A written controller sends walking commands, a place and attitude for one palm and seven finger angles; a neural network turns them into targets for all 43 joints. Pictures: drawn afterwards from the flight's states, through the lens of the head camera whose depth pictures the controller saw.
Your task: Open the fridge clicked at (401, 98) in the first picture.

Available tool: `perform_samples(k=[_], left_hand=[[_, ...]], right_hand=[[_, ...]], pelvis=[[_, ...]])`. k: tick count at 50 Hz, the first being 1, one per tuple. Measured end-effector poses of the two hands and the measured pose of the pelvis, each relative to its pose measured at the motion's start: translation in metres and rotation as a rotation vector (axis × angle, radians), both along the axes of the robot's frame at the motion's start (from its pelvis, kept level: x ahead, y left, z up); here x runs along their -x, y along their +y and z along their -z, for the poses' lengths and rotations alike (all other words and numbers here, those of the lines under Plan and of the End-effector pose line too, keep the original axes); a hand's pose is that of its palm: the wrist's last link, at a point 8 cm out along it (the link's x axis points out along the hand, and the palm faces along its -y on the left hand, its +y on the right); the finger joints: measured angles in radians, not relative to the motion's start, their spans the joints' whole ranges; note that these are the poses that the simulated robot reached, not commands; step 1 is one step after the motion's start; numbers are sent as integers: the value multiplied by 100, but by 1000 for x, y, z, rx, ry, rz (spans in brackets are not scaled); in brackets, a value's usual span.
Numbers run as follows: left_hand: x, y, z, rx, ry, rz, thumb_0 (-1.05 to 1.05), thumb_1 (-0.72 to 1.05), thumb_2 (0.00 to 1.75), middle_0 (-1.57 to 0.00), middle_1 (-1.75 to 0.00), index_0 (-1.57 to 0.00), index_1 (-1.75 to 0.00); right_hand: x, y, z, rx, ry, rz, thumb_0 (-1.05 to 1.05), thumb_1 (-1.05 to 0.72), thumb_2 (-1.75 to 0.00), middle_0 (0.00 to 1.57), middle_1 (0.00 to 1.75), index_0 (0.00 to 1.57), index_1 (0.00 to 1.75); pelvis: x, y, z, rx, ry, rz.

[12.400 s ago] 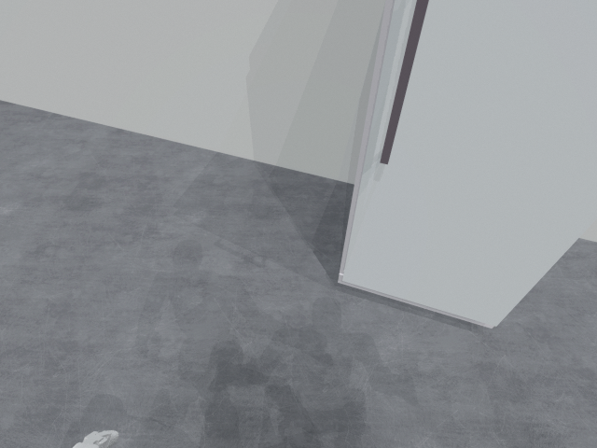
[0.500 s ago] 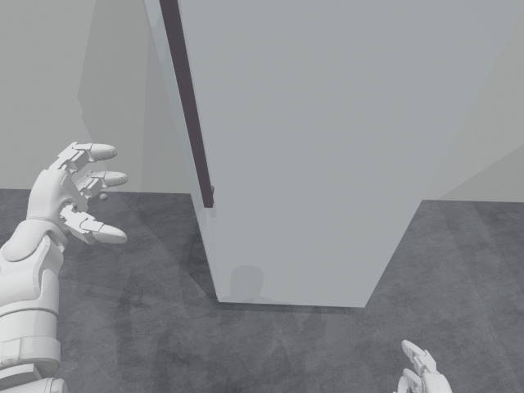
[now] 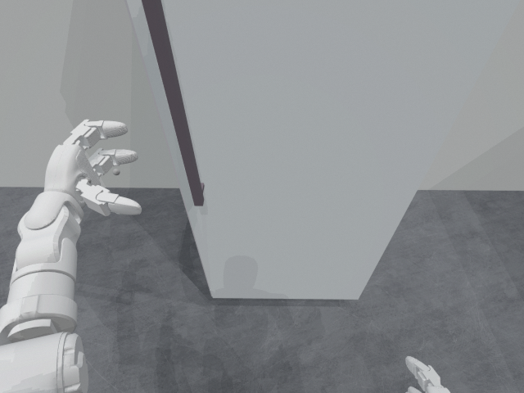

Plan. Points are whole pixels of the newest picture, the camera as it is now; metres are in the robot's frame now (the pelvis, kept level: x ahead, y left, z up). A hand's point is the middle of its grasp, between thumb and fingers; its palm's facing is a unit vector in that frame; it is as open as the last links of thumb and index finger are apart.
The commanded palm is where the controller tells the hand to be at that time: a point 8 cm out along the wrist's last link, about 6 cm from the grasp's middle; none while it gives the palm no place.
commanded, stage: move the hooked fingers beside the handle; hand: left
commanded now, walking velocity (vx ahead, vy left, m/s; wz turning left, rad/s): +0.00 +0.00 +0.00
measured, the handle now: (182, 115) +0.53 +0.16 +0.15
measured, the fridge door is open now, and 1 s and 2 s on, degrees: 0 0 0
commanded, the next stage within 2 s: feel for the door with the fingertips in 1.36 s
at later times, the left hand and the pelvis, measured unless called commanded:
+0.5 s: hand (138, 145) +0.46 +0.23 +0.14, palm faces +0.02 -1.00 +0.00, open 14.0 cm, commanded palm +0.44 +0.28 +0.14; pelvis +0.00 +0.01 -0.01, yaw -1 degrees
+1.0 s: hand (136, 146) +0.46 +0.23 +0.14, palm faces +0.03 -1.00 +0.00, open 14.0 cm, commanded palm +0.44 +0.27 +0.13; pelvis +0.01 +0.01 -0.01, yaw -1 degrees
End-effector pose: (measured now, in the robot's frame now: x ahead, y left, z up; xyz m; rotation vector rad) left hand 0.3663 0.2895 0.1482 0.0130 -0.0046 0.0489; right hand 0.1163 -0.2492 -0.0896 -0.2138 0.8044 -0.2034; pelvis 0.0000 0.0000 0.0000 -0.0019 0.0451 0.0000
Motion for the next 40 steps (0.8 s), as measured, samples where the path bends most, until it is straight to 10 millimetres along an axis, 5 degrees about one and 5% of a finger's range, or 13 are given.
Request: perform_samples(k=[28, 40], left_hand=[[-83, -10, 10, 12, 17, 28, -1, -50, 30, -30, -120, -30, -120], [-90, -12, 18, 23, 14, 29, -1, -50, 30, -30, -120, -30, -120]], right_hand=[[91, -14, 20, 42, 323, 130, 1, -90, -90, 20, 30, 20, 30], [93, -5, 22, 10, 348, 152, 1, -90, -90, 20, 30, 20, 30]], pelvis=[[-2, 7, 8, 11, 111, 11], [-11, 11, 9, 11, 130, 31]])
